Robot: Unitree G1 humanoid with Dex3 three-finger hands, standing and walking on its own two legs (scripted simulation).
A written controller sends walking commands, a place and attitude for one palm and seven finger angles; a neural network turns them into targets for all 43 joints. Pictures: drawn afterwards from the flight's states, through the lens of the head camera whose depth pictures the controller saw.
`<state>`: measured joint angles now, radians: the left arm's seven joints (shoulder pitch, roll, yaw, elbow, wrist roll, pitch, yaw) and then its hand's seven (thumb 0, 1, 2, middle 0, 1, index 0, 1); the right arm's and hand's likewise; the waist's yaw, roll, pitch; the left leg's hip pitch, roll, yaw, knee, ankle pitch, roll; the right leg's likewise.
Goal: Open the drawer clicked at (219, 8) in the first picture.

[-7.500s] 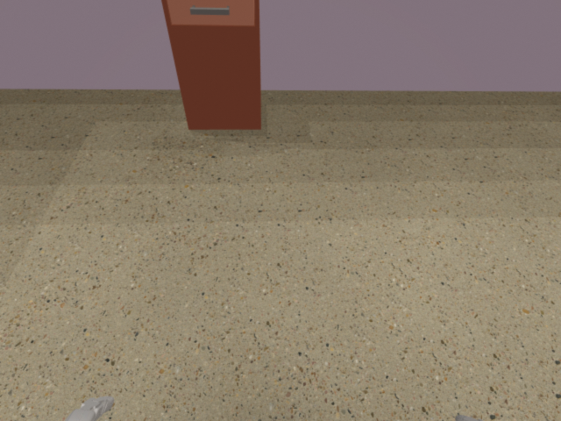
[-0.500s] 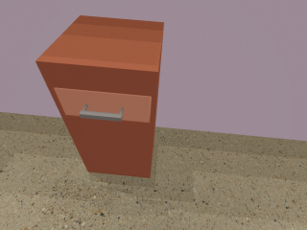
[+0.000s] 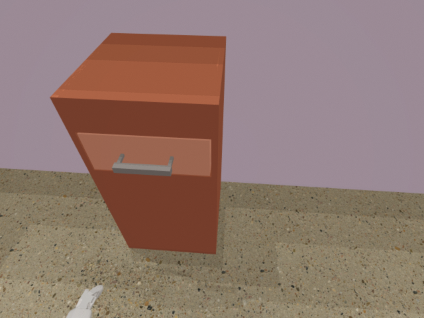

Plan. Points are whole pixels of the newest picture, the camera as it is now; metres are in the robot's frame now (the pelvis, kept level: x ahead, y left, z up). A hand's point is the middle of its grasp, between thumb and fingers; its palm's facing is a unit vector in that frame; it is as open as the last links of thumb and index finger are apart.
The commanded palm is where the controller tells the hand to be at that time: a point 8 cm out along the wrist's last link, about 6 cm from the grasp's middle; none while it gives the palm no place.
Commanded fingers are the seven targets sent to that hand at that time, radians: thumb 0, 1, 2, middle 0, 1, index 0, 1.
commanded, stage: raise the hand with hooked fingers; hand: left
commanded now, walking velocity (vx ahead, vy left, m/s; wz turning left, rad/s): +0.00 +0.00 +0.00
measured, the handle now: (144, 163) +0.55 +0.24 -0.09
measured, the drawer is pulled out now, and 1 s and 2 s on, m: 0.00 0.00 0.00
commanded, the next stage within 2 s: move the hooked fingers above the handle in 1.74 s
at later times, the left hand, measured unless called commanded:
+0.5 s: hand (110, 273) +0.21 +0.21 -0.02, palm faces +0.08 -0.08 -0.99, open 10.0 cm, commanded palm +0.19 +0.20 +0.03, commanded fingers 0.00 0.11 0.56 -0.26 -0.81 -0.26 -0.81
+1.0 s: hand (139, 199) +0.34 +0.17 +0.03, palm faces +0.12 -0.12 -0.99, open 12.9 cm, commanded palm +0.31 +0.18 +0.09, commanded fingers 0.00 -0.48 0.31 -0.30 -1.18 -0.30 -1.18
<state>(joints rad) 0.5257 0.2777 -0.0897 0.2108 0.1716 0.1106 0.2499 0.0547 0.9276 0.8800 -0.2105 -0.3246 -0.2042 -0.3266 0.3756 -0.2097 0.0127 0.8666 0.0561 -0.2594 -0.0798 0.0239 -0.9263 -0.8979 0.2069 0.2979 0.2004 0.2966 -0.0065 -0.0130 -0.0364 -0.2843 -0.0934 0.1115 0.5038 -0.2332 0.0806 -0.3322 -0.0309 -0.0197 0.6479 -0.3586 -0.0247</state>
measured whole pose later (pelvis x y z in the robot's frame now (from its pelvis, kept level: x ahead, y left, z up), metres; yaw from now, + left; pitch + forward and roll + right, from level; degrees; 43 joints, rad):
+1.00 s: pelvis +0.06 -0.04 -0.02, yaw -6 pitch +11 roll +3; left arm 0.24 0.37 -0.01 -0.06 0.94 0.08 0.36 -0.01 -0.25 0.41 -0.30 -1.04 -0.30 -1.04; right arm 0.12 -0.29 -0.06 0.62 -0.01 0.11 -0.01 0.01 -0.90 -0.90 0.20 0.30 0.20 0.30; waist 0.04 0.05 -0.12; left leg -0.47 -0.08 -0.06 0.69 -0.40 0.01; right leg -0.52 0.10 0.09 0.76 -0.41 -0.08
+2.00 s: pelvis +0.03 +0.02 +0.00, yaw -4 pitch +3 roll -1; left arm -0.13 0.47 -0.09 0.20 0.96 0.01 0.09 -0.01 -0.49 0.30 -0.32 -1.20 -0.32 -1.20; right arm 0.16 -0.23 0.01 0.60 0.01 0.12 -0.03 0.01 -0.90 -0.90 0.21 0.30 0.20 0.30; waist 0.07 0.05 -0.02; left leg -0.32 -0.12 -0.08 0.55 -0.28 0.08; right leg -0.33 0.04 0.07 0.55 -0.28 -0.01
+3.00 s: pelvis +0.04 +0.01 -0.03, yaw -6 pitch +17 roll -2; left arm -0.48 0.52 0.06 0.76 1.07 -0.13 0.35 0.00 -0.49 0.30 -0.32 -1.20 -0.32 -1.20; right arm 0.25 -0.25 -0.05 0.64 0.00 0.15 -0.04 0.01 -0.90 -0.90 0.21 0.30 0.20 0.30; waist -0.02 0.04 -0.15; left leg -0.71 -0.08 -0.06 0.83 -0.42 0.06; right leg -0.70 0.09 0.06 0.79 -0.39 -0.02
